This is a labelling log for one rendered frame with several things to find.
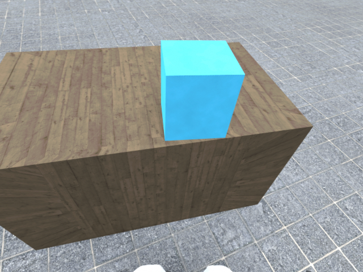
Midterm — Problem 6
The pedestal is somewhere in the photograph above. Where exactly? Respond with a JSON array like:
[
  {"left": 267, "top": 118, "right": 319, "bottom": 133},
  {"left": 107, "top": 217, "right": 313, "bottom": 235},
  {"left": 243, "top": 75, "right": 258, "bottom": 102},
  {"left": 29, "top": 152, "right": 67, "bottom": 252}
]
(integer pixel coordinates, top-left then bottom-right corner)
[{"left": 0, "top": 42, "right": 313, "bottom": 250}]

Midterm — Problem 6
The carton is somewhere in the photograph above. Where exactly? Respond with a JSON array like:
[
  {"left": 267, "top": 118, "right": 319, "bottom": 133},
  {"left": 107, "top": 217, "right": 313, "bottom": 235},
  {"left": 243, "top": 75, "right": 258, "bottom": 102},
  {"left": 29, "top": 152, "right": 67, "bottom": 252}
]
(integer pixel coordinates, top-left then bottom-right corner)
[{"left": 161, "top": 40, "right": 245, "bottom": 141}]

